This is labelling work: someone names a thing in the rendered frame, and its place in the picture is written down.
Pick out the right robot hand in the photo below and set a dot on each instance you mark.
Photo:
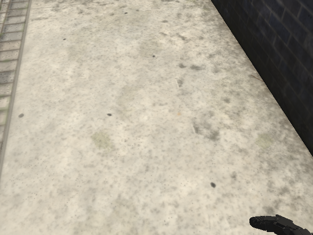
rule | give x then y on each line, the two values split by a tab
277	224

